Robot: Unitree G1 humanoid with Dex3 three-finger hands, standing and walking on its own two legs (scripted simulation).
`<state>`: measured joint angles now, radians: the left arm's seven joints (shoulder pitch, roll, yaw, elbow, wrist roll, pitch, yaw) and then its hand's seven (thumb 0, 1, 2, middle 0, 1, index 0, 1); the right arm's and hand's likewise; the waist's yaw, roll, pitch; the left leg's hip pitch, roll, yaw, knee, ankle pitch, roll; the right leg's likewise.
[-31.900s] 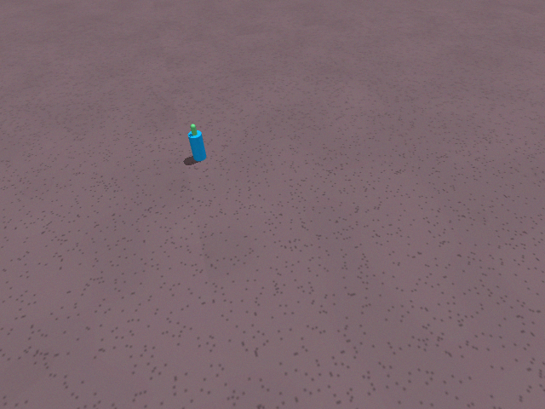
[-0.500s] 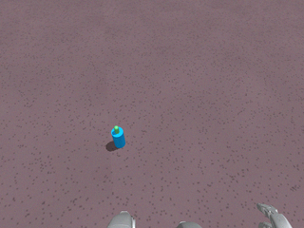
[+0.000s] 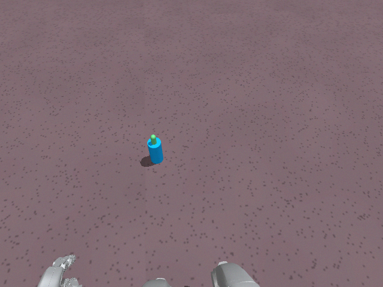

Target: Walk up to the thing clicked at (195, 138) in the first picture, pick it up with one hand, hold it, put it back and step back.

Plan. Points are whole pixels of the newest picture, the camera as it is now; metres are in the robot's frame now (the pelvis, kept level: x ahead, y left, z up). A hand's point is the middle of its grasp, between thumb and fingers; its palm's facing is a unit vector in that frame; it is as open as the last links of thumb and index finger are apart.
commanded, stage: step back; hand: left
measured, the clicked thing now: (155, 147) +0.87 +0.22 -0.64
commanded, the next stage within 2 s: stand in 1.38 s
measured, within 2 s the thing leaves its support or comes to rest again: neither
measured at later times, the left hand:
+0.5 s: hand out of the picture -0.10 +0.25 -0.14, palm faces +0.06 -0.90 -0.44, open 7.4 cm
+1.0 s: hand out of the picture -0.11 +0.25 -0.14, palm faces +0.09 -0.93 -0.37, open 7.4 cm
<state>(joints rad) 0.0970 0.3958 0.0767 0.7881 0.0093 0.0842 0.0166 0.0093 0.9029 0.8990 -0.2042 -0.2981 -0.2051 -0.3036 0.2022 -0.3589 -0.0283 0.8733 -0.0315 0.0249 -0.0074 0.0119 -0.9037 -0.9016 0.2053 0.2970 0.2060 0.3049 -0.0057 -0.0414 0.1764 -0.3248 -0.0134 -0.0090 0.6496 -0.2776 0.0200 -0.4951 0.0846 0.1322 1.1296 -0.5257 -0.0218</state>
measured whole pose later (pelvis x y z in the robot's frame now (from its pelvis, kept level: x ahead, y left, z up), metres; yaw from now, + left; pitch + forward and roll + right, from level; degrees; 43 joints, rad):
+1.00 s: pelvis -0.15 -0.02 +0.01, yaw +4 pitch -2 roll +0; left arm 0.21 0.36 0.05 1.00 0.03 -0.02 -0.01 0.01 0.90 0.90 -0.21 -0.30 -0.21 -0.30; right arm 0.21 -0.39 -0.07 1.02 -0.03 -0.01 0.02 0.01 -0.91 -0.90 0.20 0.30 0.20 0.30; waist 0.04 0.00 0.07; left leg -0.27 -0.01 -0.03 0.57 -0.25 0.00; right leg -0.25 -0.06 -0.04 0.61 -0.32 0.02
